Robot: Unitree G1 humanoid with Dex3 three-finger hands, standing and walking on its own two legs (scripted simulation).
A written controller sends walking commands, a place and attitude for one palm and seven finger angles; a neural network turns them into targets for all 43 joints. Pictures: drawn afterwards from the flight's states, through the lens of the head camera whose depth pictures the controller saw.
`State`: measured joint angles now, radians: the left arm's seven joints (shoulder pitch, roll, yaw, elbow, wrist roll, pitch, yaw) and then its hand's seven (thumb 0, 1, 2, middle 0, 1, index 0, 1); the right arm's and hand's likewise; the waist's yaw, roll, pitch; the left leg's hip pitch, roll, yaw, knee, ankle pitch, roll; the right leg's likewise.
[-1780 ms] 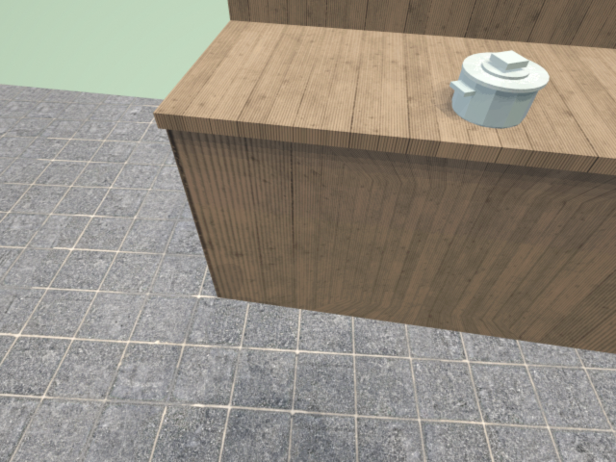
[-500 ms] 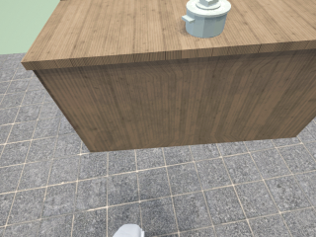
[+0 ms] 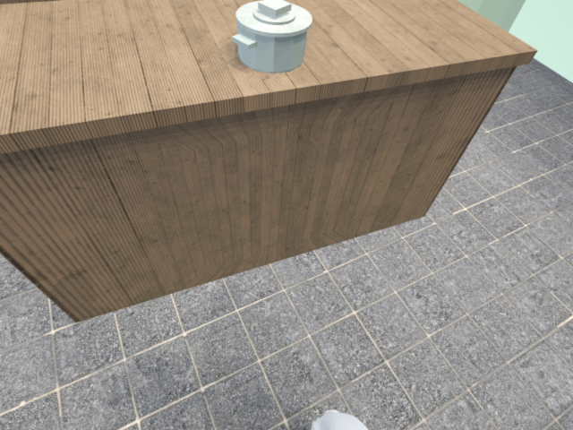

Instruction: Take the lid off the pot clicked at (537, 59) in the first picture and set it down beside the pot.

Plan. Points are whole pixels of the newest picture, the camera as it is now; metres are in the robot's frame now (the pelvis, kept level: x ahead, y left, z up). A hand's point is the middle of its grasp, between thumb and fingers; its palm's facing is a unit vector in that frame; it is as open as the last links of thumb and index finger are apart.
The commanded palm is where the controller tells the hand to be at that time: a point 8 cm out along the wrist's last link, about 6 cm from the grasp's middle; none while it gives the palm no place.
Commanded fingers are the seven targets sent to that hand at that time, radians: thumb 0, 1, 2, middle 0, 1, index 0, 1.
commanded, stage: walk to a spot facing it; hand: left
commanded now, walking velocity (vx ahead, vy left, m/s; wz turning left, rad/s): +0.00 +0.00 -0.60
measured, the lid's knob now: (274, 6) +0.92 +0.12 +0.15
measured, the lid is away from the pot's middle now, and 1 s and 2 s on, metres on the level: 0.00 0.00 0.00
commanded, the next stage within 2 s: turn to face it in 1.84 s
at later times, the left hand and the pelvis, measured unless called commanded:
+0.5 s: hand (196, 409) +0.17 +0.15 -0.17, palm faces -0.30 -0.93 -0.22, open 7.4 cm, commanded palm none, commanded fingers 0.00 0.90 0.90 -0.20 -0.30 -0.20 -0.30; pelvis +0.01 -0.01 -0.01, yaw -18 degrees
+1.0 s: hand (258, 370) +0.24 +0.06 -0.17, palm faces -0.61 -0.76 -0.21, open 7.4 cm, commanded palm none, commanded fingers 0.00 0.90 0.90 -0.20 -0.30 -0.20 -0.30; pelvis +0.04 -0.03 -0.02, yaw -38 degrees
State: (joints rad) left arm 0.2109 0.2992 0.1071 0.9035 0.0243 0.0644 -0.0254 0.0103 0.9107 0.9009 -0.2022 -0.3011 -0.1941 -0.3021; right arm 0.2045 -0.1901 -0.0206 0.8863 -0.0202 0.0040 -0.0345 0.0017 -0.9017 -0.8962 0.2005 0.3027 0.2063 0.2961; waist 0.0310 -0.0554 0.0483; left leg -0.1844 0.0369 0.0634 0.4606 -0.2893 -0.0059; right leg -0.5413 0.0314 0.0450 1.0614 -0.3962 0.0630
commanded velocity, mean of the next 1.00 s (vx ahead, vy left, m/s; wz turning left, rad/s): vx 0.11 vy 0.00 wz -0.59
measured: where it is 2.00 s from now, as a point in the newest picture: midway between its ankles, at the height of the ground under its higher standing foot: (362, 416)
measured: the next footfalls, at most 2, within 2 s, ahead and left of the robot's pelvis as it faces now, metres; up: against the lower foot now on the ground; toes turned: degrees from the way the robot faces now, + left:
right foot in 0.20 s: +0.05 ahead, -0.14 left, +0.00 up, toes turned -12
left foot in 0.54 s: +0.10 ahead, +0.10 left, +0.00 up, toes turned -17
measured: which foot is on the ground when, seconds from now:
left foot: down 0.00-0.20, up 0.22-0.52, down 0.54-0.98, up 1.00-1.00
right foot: up 0.00-0.18, down 0.20-0.54, up 0.56-0.96, down 0.98-1.00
